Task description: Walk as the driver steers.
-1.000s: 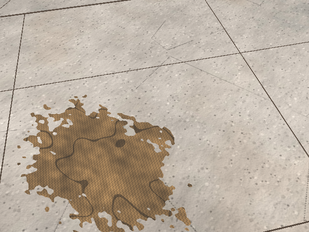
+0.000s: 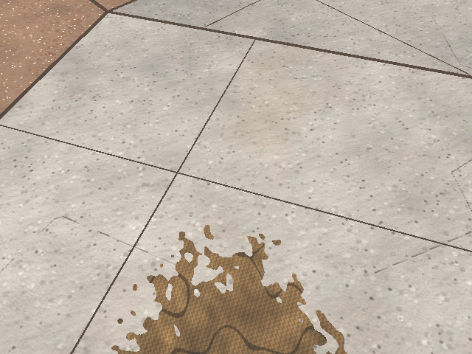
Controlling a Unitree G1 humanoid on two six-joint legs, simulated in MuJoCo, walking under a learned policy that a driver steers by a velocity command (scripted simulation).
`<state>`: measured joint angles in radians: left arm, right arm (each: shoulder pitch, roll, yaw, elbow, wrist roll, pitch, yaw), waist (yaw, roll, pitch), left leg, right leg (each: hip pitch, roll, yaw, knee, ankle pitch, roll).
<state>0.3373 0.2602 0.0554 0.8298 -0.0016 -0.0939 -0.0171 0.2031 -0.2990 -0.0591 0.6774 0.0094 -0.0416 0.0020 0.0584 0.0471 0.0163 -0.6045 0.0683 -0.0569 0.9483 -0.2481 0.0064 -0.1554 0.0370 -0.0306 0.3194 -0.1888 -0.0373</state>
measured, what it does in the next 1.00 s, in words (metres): walks ahead, turning right: left foot, then right foot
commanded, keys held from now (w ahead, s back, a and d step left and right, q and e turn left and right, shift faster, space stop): w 0.08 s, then w+e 0.76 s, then e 0.16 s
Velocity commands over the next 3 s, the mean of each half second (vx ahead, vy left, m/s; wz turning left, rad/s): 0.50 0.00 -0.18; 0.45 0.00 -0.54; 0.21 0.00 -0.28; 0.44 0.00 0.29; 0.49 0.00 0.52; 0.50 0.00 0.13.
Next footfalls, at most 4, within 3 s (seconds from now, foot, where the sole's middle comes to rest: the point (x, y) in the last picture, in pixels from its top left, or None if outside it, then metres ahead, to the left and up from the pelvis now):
0.22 left None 0.28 0.16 -0.78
0.74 right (317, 344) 0.52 -0.14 -0.78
1.20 left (291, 256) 0.80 -0.07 -0.78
1.58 right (353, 308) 0.63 -0.25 -0.78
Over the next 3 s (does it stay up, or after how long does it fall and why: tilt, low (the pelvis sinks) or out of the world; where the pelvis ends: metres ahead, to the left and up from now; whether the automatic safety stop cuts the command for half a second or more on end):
stays up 1.39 -0.31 -0.02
